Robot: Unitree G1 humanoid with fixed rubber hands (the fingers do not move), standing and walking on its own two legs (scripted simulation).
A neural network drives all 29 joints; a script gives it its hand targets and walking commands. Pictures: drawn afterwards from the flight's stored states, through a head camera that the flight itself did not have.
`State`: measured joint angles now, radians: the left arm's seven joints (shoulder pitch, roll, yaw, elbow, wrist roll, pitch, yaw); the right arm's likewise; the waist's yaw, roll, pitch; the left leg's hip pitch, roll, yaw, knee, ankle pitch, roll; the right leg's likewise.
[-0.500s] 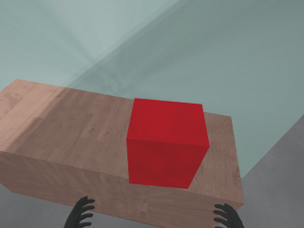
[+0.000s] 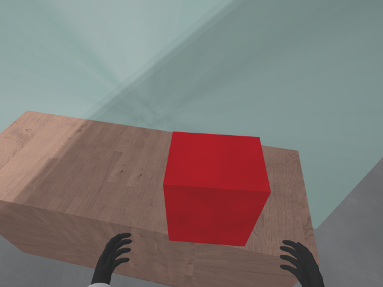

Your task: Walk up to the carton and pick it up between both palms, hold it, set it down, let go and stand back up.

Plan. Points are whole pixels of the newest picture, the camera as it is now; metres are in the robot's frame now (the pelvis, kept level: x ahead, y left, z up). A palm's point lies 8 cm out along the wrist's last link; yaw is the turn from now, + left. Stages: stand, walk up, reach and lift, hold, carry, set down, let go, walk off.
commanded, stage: reach and lift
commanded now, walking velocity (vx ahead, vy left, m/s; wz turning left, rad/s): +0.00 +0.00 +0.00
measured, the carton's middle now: (210, 192) +0.38 -0.03 -0.05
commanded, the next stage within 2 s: none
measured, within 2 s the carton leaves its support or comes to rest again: neither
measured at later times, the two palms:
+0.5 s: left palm (115, 246) +0.22 +0.19 -0.03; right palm (312, 257) +0.22 -0.23 -0.03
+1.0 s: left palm (119, 201) +0.29 +0.18 +0.05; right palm (318, 212) +0.28 -0.24 +0.05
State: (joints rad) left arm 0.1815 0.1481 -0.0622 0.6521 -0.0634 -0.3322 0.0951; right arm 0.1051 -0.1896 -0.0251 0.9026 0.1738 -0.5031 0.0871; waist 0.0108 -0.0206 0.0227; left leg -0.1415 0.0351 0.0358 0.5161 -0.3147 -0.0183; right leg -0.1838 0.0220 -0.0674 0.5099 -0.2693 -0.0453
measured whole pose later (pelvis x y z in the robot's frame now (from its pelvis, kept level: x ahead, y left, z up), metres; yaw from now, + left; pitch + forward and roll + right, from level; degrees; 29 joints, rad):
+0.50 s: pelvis +0.00 +0.00 +0.00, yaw +0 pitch -1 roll +1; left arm 0.05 0.14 -0.08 0.67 -0.13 -0.42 0.12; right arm -0.02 -0.22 0.03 0.87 0.26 -0.53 0.08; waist -0.01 -0.03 0.01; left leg -0.18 0.03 0.03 0.52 -0.31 -0.02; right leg -0.24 0.02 -0.05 0.54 -0.28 -0.05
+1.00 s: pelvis +0.00 +0.00 +0.01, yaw -2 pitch -1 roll +0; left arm -0.07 0.11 0.00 0.31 -0.07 0.06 0.14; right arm -0.14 -0.28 -0.01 0.57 0.30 -0.14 0.06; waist 0.00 -0.04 -0.01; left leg -0.07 0.03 0.06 0.31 -0.21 -0.01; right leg -0.14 0.04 -0.01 0.33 -0.17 -0.04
